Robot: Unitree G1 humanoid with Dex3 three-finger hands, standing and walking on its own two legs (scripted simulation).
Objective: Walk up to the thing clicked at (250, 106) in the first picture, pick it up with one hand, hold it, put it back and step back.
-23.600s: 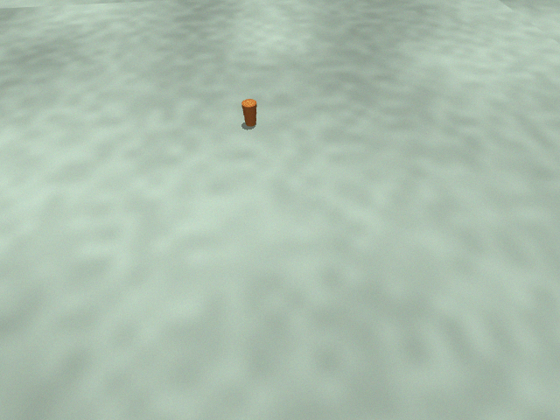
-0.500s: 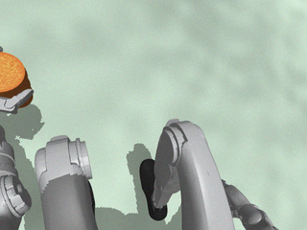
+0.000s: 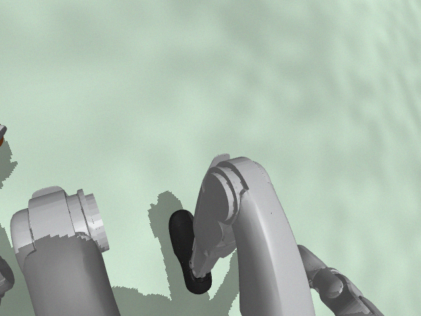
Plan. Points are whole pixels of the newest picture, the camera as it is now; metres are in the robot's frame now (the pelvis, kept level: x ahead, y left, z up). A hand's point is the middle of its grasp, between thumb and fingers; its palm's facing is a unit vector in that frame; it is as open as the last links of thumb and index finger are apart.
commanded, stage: lower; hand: left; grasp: from the side
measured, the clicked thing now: out of the picture +0.44 +0.30 -0.16
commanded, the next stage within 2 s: loosen in 0.84 s
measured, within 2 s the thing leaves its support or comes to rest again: rests again in 1.22 s
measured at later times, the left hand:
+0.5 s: hand out of the picture +0.45 +0.30 -0.16, palm faces +0.38 -0.93 +0.00, open 11.2 cm
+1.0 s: hand out of the picture +0.44 +0.29 -0.18, palm faces +0.39 -0.92 +0.00, open 11.2 cm
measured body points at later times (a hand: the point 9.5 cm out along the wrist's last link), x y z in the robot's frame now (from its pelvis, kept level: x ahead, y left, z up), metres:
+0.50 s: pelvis +0.00 +0.01 -0.01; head +0.24 +0.17 +0.33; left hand +0.42 +0.34 -0.16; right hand +0.14 -0.25 -0.05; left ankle +0.08 +0.12 -0.26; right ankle +0.13 -0.11 -0.26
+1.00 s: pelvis -0.01 +0.01 -0.01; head +0.24 +0.18 +0.32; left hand +0.42 +0.34 -0.18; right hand +0.14 -0.25 -0.04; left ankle +0.08 +0.12 -0.26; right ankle +0.13 -0.10 -0.26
